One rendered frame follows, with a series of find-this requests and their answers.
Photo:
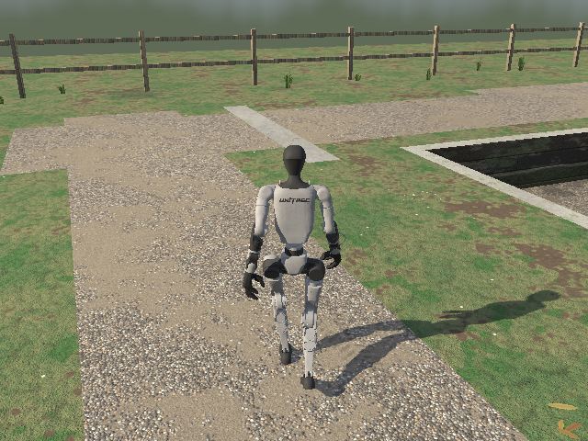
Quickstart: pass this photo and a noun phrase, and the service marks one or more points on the right robot forearm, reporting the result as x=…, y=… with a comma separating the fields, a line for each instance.
x=333, y=241

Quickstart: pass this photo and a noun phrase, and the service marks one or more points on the right robot upper arm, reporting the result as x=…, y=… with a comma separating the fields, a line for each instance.
x=322, y=193

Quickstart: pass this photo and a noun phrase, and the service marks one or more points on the right robot foot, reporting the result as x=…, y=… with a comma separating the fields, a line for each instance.
x=308, y=382

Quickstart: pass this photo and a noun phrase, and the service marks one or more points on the left robot forearm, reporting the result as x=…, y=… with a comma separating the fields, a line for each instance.
x=253, y=252

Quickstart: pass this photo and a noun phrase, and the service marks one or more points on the left robot hand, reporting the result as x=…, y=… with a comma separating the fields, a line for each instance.
x=247, y=284

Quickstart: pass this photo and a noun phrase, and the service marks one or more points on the right robot hand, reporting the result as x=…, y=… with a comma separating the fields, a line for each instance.
x=328, y=255

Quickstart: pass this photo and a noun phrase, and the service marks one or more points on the left robot upper arm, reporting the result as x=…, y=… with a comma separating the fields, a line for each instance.
x=261, y=210

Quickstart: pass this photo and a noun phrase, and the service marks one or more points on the humanoid robot torso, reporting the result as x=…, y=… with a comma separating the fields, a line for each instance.
x=294, y=218

